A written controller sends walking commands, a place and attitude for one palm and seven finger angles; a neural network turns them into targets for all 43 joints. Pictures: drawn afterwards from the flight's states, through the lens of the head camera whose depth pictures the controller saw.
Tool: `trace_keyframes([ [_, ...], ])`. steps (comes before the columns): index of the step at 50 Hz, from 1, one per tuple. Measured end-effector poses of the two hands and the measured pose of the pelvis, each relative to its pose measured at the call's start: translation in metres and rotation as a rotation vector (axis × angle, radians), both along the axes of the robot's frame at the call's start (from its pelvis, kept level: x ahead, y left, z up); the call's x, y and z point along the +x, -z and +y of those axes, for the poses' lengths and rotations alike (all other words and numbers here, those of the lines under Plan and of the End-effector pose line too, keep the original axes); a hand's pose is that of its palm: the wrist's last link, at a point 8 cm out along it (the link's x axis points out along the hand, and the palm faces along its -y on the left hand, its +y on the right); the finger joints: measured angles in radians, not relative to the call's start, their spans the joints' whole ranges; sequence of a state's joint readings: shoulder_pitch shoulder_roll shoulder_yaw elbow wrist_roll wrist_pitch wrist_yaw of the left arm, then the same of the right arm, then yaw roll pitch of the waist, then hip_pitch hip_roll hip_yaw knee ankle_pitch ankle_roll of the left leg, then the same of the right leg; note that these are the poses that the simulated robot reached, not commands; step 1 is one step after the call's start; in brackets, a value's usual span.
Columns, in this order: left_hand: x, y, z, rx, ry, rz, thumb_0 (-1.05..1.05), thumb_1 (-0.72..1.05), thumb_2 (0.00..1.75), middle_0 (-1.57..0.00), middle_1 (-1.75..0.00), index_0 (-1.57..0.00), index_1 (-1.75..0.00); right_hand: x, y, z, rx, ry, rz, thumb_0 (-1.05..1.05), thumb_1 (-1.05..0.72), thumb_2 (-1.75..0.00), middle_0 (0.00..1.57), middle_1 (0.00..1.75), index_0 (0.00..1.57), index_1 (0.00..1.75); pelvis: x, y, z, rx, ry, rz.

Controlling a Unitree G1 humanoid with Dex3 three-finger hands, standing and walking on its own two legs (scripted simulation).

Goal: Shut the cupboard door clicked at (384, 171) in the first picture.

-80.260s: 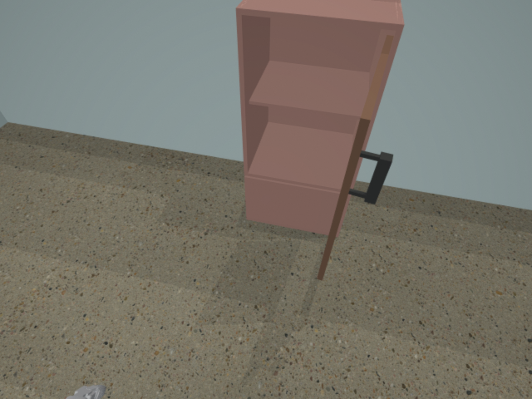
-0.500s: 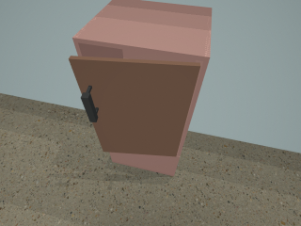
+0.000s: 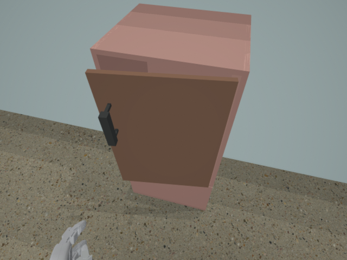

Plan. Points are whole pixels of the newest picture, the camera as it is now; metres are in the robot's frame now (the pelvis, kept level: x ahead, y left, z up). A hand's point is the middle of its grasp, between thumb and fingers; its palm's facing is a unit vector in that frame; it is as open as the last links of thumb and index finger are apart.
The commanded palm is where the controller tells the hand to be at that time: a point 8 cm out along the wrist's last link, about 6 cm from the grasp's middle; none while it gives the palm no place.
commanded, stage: raise the hand and make a fist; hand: left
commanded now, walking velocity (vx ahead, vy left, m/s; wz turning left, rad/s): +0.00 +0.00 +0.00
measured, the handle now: (110, 124) +0.50 +0.23 -0.01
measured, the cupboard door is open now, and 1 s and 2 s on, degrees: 9 9 9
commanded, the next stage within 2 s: bring the fist close to the handle in 1.80 s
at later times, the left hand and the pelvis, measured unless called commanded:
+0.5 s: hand (95, 257) +0.14 +0.18 -0.04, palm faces -0.06 -1.00 -0.03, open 5.2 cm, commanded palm +0.12 +0.24 -0.04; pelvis -0.06 +0.00 -0.11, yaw +1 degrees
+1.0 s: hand (83, 250) +0.15 +0.20 -0.03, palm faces -0.02 -1.00 -0.03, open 3.2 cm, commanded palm +0.13 +0.26 -0.02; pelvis -0.06 +0.02 -0.09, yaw +0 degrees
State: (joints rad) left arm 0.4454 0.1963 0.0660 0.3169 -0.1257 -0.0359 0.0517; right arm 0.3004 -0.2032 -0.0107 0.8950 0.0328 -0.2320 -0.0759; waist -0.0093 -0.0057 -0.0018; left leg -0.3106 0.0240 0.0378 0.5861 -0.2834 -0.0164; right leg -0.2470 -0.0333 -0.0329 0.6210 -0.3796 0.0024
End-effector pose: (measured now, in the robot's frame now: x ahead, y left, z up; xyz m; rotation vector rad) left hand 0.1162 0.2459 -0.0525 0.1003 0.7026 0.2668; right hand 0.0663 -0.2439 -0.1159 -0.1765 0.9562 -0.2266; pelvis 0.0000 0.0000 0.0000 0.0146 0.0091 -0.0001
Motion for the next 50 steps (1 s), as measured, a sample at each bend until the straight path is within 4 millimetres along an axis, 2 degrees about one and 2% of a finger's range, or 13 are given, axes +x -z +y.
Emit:
trace_keyframes([
  [3, 0.042, -0.04, -0.006, -0.018, 0.05, -0.363, 0.01, 0.91, 0.89, -0.24, -0.33, -0.23, -0.34, 0.029, -0.007, -0.006, -0.013, -0.037, -0.178, 0.01, -0.91, -0.89, 0.2, 0.3, 0.2, 0.3, -0.009, 0.012, 0.0, -0.004, -0.018, 0.058],
  [6, 0.055, -0.047, -0.014, -0.069, 0.162, -0.621, 0.0, 0.91, 0.89, -0.27, -0.37, -0.26, -0.38, 0.057, -0.01, -0.012, -0.032, -0.088, -0.308, 0.01, -0.9, -0.89, 0.2, 0.3, 0.2, 0.3, -0.022, 0.033, -0.003, 0.002, -0.006, 0.133],
  [8, 0.048, -0.037, -0.02, -0.085, 0.268, -0.718, 0.0, 0.91, 0.89, -0.3, -0.4, -0.29, -0.41, 0.075, -0.009, -0.015, -0.05, -0.127, -0.378, 0.01, -0.9, -0.89, 0.2, 0.3, 0.2, 0.3, -0.031, 0.051, -0.005, 0.003, 0.0, 0.175],
  [10, 0.035, -0.018, -0.022, -0.107, 0.333, -0.723, 0.0, 0.91, 0.89, -0.33, -0.43, -0.33, -0.44, 0.089, -0.004, -0.016, -0.065, -0.157, -0.432, 0.01, -0.9, -0.89, 0.2, 0.3, 0.2, 0.3, -0.038, 0.07, -0.006, 0.001, 0.001, 0.2],
  [13, 0.009, 0.011, -0.016, -0.149, 0.309, -0.647, 0.0, 0.9, 0.89, -0.38, -0.49, -0.38, -0.5, 0.105, 0.005, -0.012, -0.074, -0.185, -0.486, 0.01, -0.9, -0.89, 0.2, 0.3, 0.2, 0.3, -0.046, 0.091, -0.006, -0.012, -0.004, 0.218],
  [15, -0.005, 0.02, -0.011, -0.146, 0.264, -0.615, 0.01, 0.9, 0.89, -0.42, -0.53, -0.42, -0.54, 0.11, 0.011, -0.004, -0.071, -0.201, -0.5, 0.01, -0.9, -0.89, 0.2, 0.3, 0.2, 0.3, -0.05, 0.101, -0.005, -0.025, -0.009, 0.223],
  [19, -0.014, 0.008, -0.006, -0.086, 0.245, -0.658, 0.01, 0.9, 0.89, -0.49, -0.61, -0.49, -0.61, 0.106, 0.028, 0.017, -0.046, -0.233, -0.477, 0.01, -0.9, -0.89, 0.2, 0.3, 0.2, 0.3, -0.056, 0.11, -0.003, -0.054, -0.019, 0.223],
  [23, 0.0, -0.01, -0.009, -0.072, 0.304, -0.722, 0.02, 0.9, 0.9, -0.56, -0.69, -0.56, -0.69, 0.086, 0.047, 0.037, 0.003, -0.231, -0.409, 0.01, -0.9, -0.89, 0.2, 0.3, 0.2, 0.3, -0.061, 0.111, 0.0, -0.073, -0.023, 0.226],
  [26, 0.013, -0.012, -0.011, -0.101, 0.34, -0.687, 0.01, 0.9, 0.9, -0.62, -0.75, -0.61, -0.75, 0.066, 0.054, 0.046, 0.037, -0.196, -0.352, 0.01, -0.9, -0.89, 0.2, 0.3, 0.2, 0.3, -0.064, 0.107, 0.004, -0.076, -0.02, 0.228],
  [31, 0.02, -0.011, -0.005, -0.115, 0.323, -0.603, 0.01, 0.9, 0.9, -0.71, -0.84, -0.7, -0.85, 0.034, 0.054, 0.046, 0.044, -0.128, -0.281, 0.02, -0.9, -0.89, 0.21, 0.3, 0.21, 0.3, -0.062, 0.097, 0.01, -0.069, -0.008, 0.225],
  [35, 0.017, -0.018, 0.004, -0.085, 0.29, -0.622, 0.01, 0.9, 0.9, -0.78, -0.92, -0.78, -0.93, 0.02, 0.049, 0.037, 0.007, -0.113, -0.254, 0.02, -0.9, -0.89, 0.21, 0.3, 0.21, 0.3, -0.06, 0.092, 0.015, -0.067, -0.006, 0.223],
  [43, 0.014, -0.019, 0.007, -0.085, 0.306, -0.659, 0.01, 0.9, 0.9, -0.93, -1.08, -0.92, -1.09, 0.03, 0.036, 0.022, -0.066, -0.131, -0.275, 0.02, -0.9, -0.89, 0.2, 0.3, 0.2, 0.3, -0.059, 0.092, 0.022, -0.072, -0.012, 0.219],
  [50, 0.016, -0.027, 0.012, -0.079, 0.293, -0.673, 0.01, 0.9, 0.9, -1.06, -1.22, -1.05, -1.23, 0.055, 0.02, 0.033, -0.059, -0.163, -0.34, 0.02, -0.9, -0.89, 0.2, 0.3, 0.2, 0.3, -0.055, 0.088, 0.022, -0.078, -0.016, 0.208],
])
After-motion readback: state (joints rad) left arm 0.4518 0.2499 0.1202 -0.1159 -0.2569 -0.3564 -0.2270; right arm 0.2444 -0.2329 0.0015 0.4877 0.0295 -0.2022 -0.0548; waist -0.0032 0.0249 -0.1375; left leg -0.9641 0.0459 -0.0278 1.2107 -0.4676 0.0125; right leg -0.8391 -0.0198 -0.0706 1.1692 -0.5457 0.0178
